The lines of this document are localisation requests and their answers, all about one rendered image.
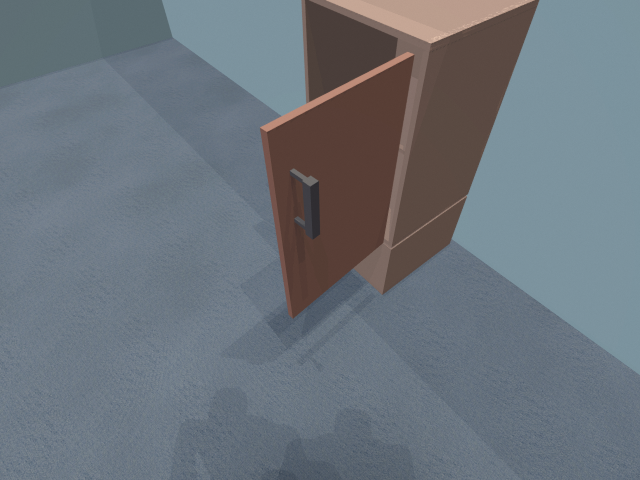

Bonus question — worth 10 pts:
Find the cupboard door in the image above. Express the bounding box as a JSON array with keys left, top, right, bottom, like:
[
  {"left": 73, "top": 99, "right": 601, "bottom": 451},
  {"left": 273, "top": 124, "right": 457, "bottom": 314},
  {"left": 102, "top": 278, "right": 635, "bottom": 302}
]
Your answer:
[{"left": 260, "top": 52, "right": 415, "bottom": 318}]

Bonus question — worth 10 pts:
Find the handle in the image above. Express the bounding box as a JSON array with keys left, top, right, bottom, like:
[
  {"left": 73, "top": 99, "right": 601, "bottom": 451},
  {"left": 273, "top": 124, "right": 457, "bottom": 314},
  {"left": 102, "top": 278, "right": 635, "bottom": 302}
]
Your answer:
[{"left": 290, "top": 168, "right": 320, "bottom": 240}]

